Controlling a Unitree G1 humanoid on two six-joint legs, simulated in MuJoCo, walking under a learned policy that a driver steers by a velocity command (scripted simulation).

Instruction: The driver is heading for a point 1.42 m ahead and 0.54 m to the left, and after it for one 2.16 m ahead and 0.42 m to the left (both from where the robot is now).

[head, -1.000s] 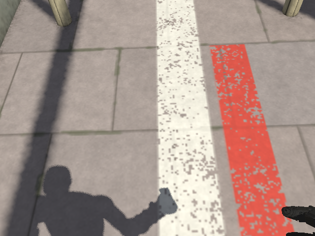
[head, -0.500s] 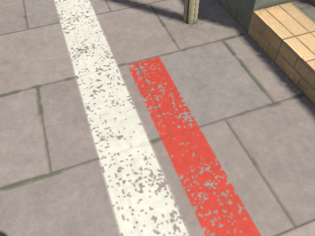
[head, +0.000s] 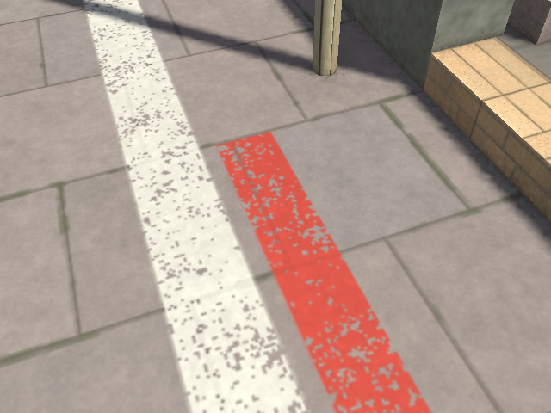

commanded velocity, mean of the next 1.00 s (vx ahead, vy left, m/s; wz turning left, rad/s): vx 0.24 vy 0.00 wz -0.01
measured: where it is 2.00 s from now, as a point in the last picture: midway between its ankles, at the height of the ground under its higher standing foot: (256, 246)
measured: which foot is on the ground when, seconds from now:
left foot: down 0.00-1.00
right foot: down 0.00-0.84, up 0.86-1.00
